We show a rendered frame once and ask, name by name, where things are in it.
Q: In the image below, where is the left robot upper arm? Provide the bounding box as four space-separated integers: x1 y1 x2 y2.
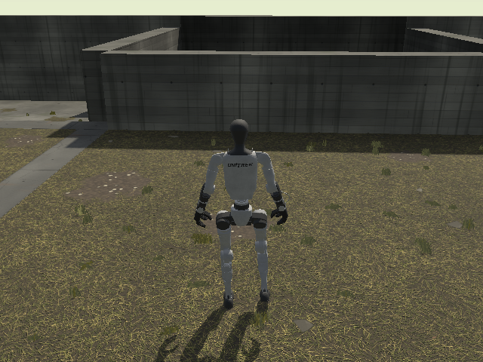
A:
203 152 224 195

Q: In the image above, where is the robot right forearm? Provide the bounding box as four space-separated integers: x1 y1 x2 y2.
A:
270 181 286 211

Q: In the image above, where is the right robot shin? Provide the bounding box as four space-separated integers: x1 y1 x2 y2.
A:
257 241 268 292

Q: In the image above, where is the right robot hand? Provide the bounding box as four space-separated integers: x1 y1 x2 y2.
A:
271 208 288 225

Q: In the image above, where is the robot shin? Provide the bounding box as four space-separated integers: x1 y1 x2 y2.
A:
220 250 232 299
257 241 268 292

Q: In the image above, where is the left robot shin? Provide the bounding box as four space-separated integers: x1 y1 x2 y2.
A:
220 250 232 299

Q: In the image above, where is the robot left forearm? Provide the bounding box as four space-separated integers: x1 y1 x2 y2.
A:
196 183 211 213

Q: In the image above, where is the left robot hand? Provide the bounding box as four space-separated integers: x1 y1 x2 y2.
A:
194 211 212 228

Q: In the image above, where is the right robot upper arm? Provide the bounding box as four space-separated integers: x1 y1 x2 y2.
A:
256 152 278 193

